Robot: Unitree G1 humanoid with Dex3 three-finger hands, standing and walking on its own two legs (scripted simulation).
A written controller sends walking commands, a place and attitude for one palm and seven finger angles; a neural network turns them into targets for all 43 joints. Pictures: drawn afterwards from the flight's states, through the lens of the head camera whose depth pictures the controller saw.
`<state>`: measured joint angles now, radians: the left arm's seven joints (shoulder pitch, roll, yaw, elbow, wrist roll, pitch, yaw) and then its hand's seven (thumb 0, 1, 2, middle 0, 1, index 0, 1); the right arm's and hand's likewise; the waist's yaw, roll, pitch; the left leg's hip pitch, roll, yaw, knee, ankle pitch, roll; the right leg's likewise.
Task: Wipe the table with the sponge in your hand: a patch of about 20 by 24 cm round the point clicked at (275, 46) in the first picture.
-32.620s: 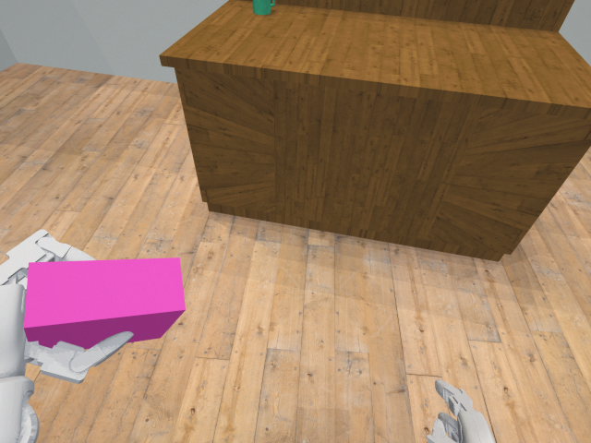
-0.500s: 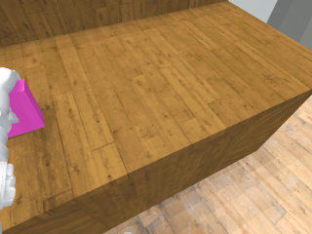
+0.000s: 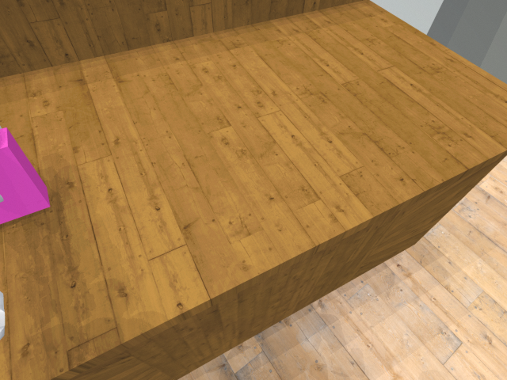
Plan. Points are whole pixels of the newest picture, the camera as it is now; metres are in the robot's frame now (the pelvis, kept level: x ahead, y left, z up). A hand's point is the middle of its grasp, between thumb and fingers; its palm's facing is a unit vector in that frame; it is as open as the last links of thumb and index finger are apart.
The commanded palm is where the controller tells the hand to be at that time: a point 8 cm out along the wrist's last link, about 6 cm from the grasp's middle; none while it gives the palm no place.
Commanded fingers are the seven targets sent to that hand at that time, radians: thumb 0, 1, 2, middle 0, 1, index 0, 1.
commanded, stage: slide back across to the first lane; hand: left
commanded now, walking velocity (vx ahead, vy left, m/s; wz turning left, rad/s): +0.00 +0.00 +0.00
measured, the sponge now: out of the picture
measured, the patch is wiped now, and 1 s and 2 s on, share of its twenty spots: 1.00 1.00 1.00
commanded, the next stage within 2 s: wipe back along the first lane in 0.24 s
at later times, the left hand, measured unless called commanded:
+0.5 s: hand out of the picture +0.36 +0.45 +0.11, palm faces -0.16 +0.00 -0.99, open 9.9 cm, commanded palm +0.35 +0.42 +0.15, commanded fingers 0.00 0.10 1.30 -1.20 -1.60 -1.20 -1.60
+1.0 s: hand out of the picture +0.32 +0.42 +0.11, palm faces -0.07 +0.00 -1.00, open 9.9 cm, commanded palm +0.29 +0.40 +0.13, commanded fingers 0.00 0.10 1.30 -1.20 -1.60 -1.20 -1.60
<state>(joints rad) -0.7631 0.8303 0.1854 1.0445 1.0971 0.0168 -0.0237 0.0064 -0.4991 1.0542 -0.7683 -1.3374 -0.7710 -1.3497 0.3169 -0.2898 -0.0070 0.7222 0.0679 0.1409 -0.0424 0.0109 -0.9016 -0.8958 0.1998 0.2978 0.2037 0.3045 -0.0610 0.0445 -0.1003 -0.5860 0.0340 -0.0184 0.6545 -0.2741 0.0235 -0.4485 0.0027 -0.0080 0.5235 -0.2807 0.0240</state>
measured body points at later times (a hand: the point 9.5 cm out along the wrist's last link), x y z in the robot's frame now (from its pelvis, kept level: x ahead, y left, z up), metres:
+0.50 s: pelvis +0.01 +0.01 +0.00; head +0.07 +0.02 +0.45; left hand +0.37 +0.44 +0.17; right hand +0.11 -0.27 -0.12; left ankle +0.02 +0.10 -0.73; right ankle -0.02 -0.16 -0.72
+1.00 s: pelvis +0.00 +0.01 +0.01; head +0.02 +0.00 +0.46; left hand +0.32 +0.41 +0.16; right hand +0.15 -0.25 -0.11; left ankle +0.02 +0.10 -0.73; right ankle -0.02 -0.16 -0.73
